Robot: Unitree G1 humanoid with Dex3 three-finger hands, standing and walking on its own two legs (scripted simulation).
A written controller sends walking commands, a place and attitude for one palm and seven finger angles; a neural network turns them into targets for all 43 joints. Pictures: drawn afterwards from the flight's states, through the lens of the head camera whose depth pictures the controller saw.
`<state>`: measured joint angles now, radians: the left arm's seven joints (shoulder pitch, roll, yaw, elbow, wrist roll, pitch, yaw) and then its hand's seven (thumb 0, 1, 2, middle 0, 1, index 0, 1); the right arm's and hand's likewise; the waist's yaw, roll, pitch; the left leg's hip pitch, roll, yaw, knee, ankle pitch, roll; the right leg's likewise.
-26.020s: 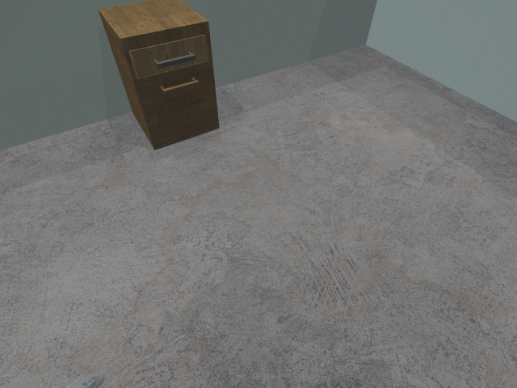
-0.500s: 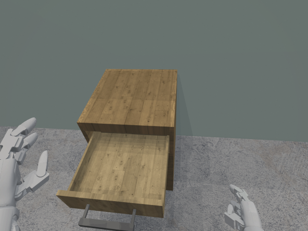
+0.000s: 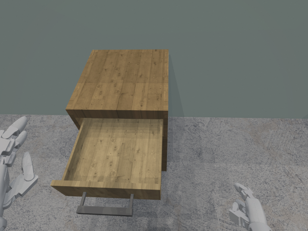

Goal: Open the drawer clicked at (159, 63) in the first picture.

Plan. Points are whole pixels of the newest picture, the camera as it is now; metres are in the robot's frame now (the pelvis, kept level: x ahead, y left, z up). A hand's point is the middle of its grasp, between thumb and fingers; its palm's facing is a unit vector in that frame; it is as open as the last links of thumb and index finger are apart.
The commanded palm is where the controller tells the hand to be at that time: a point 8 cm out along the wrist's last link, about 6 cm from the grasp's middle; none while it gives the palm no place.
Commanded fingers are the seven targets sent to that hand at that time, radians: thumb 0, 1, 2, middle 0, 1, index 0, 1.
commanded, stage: step back with the hand held close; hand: left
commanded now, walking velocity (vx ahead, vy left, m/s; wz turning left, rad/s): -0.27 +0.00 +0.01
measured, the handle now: (106, 203) +0.24 +0.21 -0.25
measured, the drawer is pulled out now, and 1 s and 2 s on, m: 0.30 0.30 0.30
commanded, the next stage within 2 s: stop stepping back and stand still in 1.36 s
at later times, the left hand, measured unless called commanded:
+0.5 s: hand (0, 211) +0.13 +0.26 +0.15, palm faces +0.34 -0.79 -0.51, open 7.4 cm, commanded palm +0.07 +0.30 +0.17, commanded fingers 0.00 0.90 0.90 -0.20 -0.30 -0.20 -0.30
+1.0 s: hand (20, 222) +0.12 +0.21 +0.16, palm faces +0.25 -0.81 -0.53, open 7.4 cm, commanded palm +0.04 +0.27 +0.17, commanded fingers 0.00 0.90 0.90 -0.20 -0.30 -0.20 -0.30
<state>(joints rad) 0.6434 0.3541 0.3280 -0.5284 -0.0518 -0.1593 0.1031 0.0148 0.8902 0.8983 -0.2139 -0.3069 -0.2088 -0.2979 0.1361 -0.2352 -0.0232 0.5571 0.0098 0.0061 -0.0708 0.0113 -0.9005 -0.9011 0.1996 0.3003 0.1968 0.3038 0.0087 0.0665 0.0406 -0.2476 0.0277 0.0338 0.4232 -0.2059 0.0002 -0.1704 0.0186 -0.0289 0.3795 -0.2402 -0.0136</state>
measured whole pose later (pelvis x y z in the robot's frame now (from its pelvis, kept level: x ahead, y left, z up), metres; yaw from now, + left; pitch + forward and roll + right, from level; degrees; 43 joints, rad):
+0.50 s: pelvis -0.05 +0.02 -0.01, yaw +1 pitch +3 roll -1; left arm 0.68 0.41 0.39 -0.65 -0.05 -0.21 0.15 0.02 0.89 0.90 -0.22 -0.31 -0.21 -0.30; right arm 0.14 -0.19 0.00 0.53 0.01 -0.06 -0.07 0.01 -0.90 -0.90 0.20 0.30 0.20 0.30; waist 0.01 0.01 0.06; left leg -0.42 0.01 0.02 0.56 -0.19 0.03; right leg -0.34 0.00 -0.05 0.53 -0.24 0.01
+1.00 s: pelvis -0.09 -0.01 -0.01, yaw +0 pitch +5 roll -3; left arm 0.64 0.43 0.40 -0.69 -0.05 -0.27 0.12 0.02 0.89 0.90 -0.22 -0.31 -0.21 -0.30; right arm 0.08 -0.19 -0.01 0.61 0.00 -0.11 -0.04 0.01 -0.90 -0.90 0.20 0.30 0.20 0.30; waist 0.01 0.04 0.09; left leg -0.52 0.08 0.00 0.56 -0.11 0.00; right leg -0.27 0.09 -0.03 0.50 -0.32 -0.04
